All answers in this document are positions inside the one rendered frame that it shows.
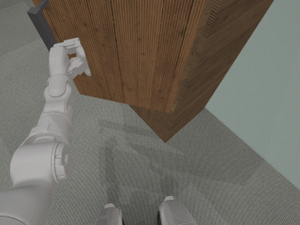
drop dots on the robot left upper arm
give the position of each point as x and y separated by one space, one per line
38 170

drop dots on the cupboard door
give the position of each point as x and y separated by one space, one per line
136 50

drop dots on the left robot thigh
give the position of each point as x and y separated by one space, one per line
109 216

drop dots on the right robot thigh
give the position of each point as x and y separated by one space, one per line
172 212

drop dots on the robot thigh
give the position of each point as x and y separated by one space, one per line
109 216
172 212

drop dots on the robot left hand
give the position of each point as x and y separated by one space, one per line
59 63

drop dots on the handle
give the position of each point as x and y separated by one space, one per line
39 21

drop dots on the robot left forearm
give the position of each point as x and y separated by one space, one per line
56 119

